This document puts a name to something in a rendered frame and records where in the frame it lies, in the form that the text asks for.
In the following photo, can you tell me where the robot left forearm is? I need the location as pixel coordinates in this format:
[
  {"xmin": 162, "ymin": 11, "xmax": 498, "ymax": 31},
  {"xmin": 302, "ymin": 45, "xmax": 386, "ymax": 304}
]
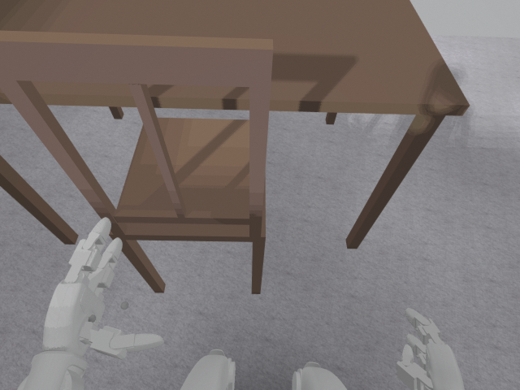
[{"xmin": 17, "ymin": 351, "xmax": 88, "ymax": 390}]

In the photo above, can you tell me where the table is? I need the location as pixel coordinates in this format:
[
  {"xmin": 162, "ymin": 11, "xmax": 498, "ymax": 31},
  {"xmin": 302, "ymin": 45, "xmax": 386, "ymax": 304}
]
[{"xmin": 0, "ymin": 0, "xmax": 470, "ymax": 249}]

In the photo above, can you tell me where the chair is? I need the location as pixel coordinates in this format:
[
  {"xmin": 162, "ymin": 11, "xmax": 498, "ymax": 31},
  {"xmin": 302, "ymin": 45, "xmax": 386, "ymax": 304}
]
[{"xmin": 0, "ymin": 31, "xmax": 273, "ymax": 294}]

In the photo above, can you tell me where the robot left hand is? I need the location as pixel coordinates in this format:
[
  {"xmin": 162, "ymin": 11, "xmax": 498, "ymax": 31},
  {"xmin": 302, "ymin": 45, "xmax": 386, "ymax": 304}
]
[{"xmin": 42, "ymin": 217, "xmax": 164, "ymax": 360}]

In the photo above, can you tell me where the robot right shin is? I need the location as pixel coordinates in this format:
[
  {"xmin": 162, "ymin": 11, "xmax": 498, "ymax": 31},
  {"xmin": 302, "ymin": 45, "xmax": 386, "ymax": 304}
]
[{"xmin": 302, "ymin": 362, "xmax": 320, "ymax": 370}]

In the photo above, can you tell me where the robot right hand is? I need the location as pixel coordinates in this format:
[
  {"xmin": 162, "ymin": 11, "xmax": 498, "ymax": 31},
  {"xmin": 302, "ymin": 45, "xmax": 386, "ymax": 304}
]
[{"xmin": 396, "ymin": 308, "xmax": 465, "ymax": 390}]

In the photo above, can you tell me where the left robot thigh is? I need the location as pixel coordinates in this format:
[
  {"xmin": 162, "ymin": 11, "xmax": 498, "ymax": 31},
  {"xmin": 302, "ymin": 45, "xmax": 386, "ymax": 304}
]
[{"xmin": 180, "ymin": 355, "xmax": 236, "ymax": 390}]

